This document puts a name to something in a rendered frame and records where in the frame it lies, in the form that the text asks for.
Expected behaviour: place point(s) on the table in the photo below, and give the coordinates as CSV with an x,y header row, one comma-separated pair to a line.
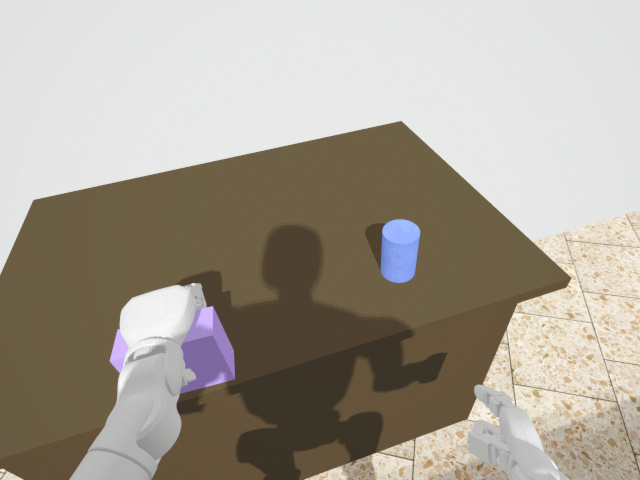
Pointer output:
x,y
333,362

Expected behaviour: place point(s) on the left robot forearm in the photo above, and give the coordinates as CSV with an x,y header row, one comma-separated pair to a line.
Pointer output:
x,y
144,423

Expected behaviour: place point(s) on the left robot hand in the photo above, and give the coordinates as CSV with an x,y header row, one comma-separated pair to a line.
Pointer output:
x,y
166,313

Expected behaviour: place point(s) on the sponge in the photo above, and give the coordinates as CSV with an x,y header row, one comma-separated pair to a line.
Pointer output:
x,y
206,348

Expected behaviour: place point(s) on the right robot hand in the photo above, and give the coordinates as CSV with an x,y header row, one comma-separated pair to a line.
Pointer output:
x,y
494,445

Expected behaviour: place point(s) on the right robot forearm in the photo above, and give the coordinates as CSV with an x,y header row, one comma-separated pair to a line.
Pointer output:
x,y
532,464

